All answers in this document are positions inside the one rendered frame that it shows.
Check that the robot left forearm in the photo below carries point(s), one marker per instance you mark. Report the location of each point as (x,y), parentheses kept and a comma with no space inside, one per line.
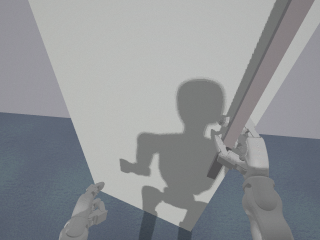
(75,229)

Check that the robot right hand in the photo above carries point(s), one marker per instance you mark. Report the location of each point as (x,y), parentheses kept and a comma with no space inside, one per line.
(252,149)

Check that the robot left hand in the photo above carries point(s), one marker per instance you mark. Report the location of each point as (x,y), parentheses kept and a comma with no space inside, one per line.
(86,205)

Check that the robot right forearm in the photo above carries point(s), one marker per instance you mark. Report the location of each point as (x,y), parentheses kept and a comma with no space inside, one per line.
(264,208)

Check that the fridge door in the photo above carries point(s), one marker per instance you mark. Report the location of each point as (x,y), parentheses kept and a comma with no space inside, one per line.
(146,82)

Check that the handle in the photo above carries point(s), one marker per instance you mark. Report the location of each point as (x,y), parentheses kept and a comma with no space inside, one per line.
(289,23)

